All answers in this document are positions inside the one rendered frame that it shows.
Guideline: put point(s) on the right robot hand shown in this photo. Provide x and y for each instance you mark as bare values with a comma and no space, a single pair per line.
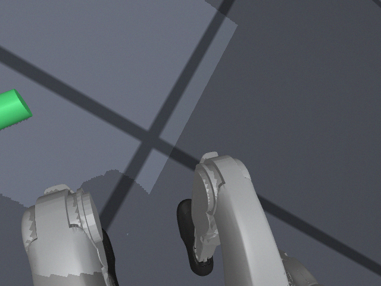
296,272

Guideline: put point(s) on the left robot foot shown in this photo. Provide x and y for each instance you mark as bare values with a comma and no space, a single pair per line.
110,258

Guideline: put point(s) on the right robot foot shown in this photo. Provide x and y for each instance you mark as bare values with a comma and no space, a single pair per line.
187,229

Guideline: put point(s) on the bottle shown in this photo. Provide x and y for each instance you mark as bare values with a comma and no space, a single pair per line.
13,108

